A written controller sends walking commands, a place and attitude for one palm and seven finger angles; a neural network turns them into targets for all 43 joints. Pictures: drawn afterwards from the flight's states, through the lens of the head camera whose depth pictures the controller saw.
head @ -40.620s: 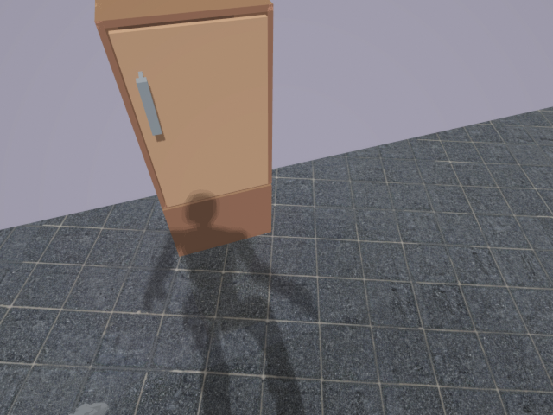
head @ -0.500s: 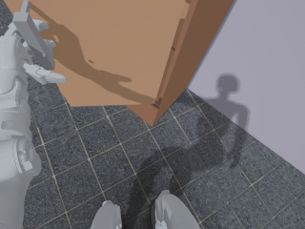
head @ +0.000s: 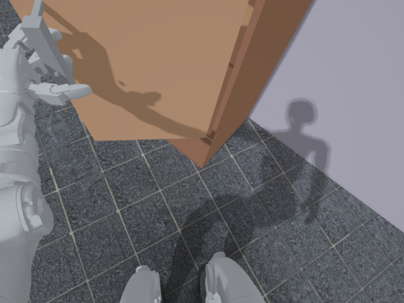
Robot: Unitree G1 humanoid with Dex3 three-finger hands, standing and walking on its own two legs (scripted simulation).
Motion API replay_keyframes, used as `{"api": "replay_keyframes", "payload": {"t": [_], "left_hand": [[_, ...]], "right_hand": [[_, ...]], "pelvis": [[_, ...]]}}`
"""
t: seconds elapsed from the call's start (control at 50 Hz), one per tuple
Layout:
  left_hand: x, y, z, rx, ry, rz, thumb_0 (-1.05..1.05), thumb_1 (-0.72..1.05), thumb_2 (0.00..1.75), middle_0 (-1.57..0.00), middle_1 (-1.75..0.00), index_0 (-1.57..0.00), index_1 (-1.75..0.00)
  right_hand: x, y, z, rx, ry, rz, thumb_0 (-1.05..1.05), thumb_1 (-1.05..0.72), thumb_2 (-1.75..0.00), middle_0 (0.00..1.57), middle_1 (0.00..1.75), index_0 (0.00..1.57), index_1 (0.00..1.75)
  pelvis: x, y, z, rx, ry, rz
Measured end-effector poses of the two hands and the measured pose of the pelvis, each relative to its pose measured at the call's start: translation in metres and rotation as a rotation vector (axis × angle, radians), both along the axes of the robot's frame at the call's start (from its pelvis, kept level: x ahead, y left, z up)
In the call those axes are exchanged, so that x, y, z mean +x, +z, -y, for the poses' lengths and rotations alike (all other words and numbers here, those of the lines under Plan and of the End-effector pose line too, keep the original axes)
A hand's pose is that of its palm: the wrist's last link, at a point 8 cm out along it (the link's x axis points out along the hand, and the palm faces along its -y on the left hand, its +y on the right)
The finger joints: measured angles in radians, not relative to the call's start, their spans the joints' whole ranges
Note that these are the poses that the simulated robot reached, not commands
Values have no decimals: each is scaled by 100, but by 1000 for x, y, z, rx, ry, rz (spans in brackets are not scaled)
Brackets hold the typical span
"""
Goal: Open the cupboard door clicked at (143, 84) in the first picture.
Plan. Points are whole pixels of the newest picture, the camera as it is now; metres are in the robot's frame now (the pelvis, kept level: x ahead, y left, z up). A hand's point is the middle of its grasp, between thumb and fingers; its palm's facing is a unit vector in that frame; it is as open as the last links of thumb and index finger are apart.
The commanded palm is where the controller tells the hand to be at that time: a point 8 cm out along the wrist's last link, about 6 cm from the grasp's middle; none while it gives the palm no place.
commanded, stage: close the thumb around the handle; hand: left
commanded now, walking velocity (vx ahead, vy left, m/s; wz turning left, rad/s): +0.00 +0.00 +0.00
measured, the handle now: (54, 50) +0.58 +0.22 +0.07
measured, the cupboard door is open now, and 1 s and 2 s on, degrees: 45 58 92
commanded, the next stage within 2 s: pull the door open along its arc in 0.42 s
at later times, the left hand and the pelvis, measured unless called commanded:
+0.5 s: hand (64, 74) +0.53 +0.20 +0.07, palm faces -0.01 -1.00 -0.02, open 6.0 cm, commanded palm +0.51 +0.24 +0.07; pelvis +0.00 +0.00 +0.00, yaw +0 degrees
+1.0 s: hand (72, 115) +0.44 +0.18 +0.07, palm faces -0.01 -1.00 +0.00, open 6.3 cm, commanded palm +0.39 +0.23 +0.07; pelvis +0.02 +0.00 +0.02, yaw -1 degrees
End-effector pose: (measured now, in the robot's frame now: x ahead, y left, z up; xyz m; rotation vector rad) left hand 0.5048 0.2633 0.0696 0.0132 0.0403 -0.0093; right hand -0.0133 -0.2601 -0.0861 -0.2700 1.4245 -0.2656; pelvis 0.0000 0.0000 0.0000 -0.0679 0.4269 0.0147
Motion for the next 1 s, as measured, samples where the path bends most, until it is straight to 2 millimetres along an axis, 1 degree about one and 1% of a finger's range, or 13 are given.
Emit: {"api": "replay_keyframes", "payload": {"t": [0.12,0.26,0.34,0.62,0.7,0.76,0.82,0.88,0.96,1.0], "left_hand": [[-2,-2,-3,5,-1,-9,-1,15,58,-35,-127,-35,-127],[0,0,3,-4,-7,-2,0,53,74,-38,-131,-38,-131],[1,0,10,3,-27,-1,0,66,81,-39,-133,-39,-133],[0,0,13,4,7,-1,0,67,83,-35,-135,-35,-135],[-5,0,13,5,8,2,0,68,81,-34,-135,-34,-135],[-12,-1,14,6,6,5,0,68,79,-34,-135,-34,-135],[-24,-1,15,5,2,10,0,68,75,-34,-135,-34,-135],[-41,-1,18,-1,-4,17,0,68,73,-34,-134,-34,-135],[-70,-2,25,-4,-23,27,0,67,71,-33,-133,-33,-135],[-84,-2,31,-17,4,33,0,66,71,-34,-132,-33,-134]], "right_hand": [[0,0,-3,4,4,-6,0,-90,-90,20,30,20,30],[0,-1,-5,7,5,-9,0,-90,-90,20,30,20,30],[0,-2,-6,8,2,0,0,-90,-90,20,30,20,30],[-5,-4,-6,21,-8,2,0,-90,-90,20,30,20,30],[-5,-2,-4,24,-18,4,0,-90,-90,20,30,20,30],[-1,0,-4,31,-25,14,0,-90,-90,20,30,20,30],[7,3,-3,40,-30,37,0,-90,-90,20,30,20,30],[21,6,-3,52,-28,75,0,-90,-90,20,30,20,30],[48,10,-2,68,-8,151,0,-90,-90,20,30,20,30],[64,12,-2,73,16,198,0,-90,-90,20,30,20,30]], "pelvis": [[0,0,-1,-2,4,0],[1,0,-3,-4,7,-1],[1,0,-3,-3,3,0],[-1,0,-1,3,-3,3],[0,2,0,6,-9,8],[3,5,0,10,-15,17],[7,9,1,14,-21,29],[11,14,1,18,-24,45],[16,20,2,25,-25,69],[17,22,2,27,-26,79]]}}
